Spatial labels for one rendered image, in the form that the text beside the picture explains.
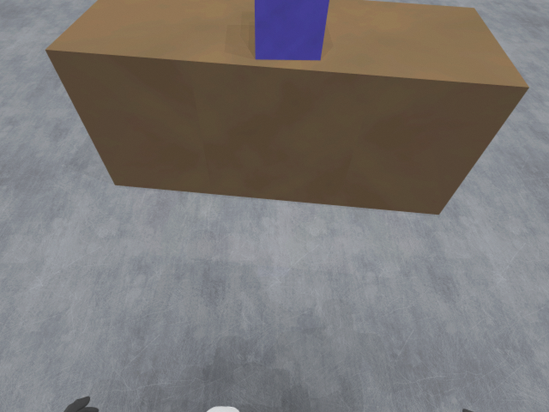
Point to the carton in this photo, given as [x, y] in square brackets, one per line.
[290, 29]

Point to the pedestal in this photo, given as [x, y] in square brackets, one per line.
[404, 101]

